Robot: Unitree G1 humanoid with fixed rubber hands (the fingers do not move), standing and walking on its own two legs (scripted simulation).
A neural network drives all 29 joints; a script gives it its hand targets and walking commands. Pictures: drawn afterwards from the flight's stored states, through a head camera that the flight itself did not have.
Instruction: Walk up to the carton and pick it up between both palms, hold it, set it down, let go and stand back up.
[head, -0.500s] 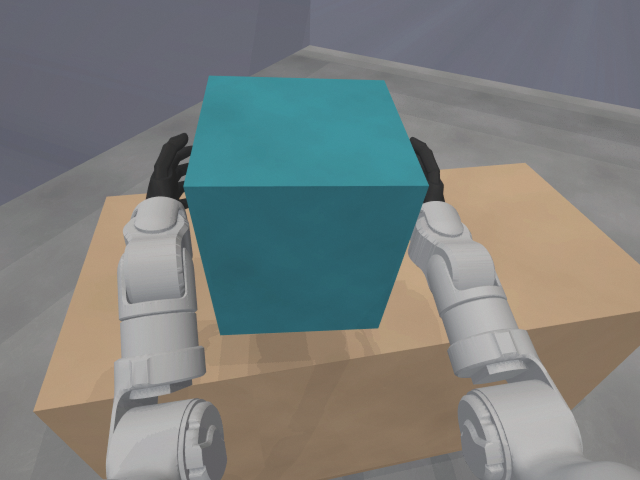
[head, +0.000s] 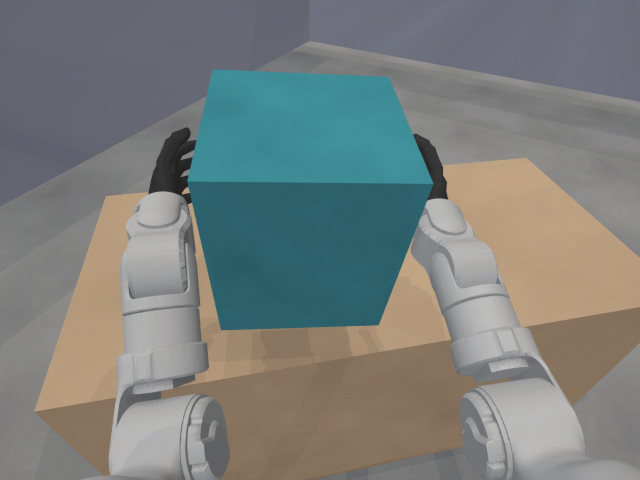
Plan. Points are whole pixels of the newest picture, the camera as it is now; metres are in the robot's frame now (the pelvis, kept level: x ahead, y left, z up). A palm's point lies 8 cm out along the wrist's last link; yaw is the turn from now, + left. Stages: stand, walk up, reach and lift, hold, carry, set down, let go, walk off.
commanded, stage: hold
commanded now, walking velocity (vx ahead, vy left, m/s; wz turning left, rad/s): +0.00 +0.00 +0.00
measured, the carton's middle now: (302, 207) +0.39 +0.01 +0.17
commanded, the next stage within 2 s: none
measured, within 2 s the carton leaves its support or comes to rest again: neither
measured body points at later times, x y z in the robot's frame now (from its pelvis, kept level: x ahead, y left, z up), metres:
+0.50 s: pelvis +0.00 +0.00 +0.00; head -0.05 +0.03 +0.45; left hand +0.38 +0.16 +0.21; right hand +0.38 -0.14 +0.20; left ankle +0.02 +0.13 -0.75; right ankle +0.03 -0.12 -0.75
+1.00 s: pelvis +0.00 +0.00 +0.00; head -0.05 +0.02 +0.45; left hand +0.38 +0.16 +0.21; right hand +0.38 -0.14 +0.20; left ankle +0.02 +0.13 -0.75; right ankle +0.03 -0.12 -0.75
